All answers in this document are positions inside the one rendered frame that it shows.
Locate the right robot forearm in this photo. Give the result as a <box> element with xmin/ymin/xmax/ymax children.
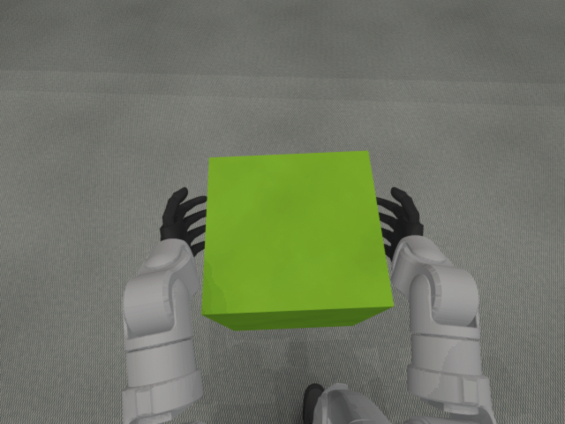
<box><xmin>391</xmin><ymin>235</ymin><xmax>496</xmax><ymax>424</ymax></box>

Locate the carton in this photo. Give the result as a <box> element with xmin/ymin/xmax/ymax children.
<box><xmin>201</xmin><ymin>151</ymin><xmax>394</xmax><ymax>331</ymax></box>

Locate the robot left hand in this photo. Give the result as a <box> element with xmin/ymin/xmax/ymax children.
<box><xmin>160</xmin><ymin>187</ymin><xmax>207</xmax><ymax>257</ymax></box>

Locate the right robot thigh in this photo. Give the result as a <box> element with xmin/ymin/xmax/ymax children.
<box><xmin>317</xmin><ymin>390</ymin><xmax>391</xmax><ymax>424</ymax></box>

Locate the robot right foot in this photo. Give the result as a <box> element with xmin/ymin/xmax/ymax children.
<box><xmin>303</xmin><ymin>383</ymin><xmax>324</xmax><ymax>424</ymax></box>

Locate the left robot forearm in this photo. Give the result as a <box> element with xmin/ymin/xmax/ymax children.
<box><xmin>122</xmin><ymin>238</ymin><xmax>204</xmax><ymax>424</ymax></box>

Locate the robot right hand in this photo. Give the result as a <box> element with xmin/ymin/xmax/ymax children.
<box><xmin>376</xmin><ymin>187</ymin><xmax>424</xmax><ymax>262</ymax></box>

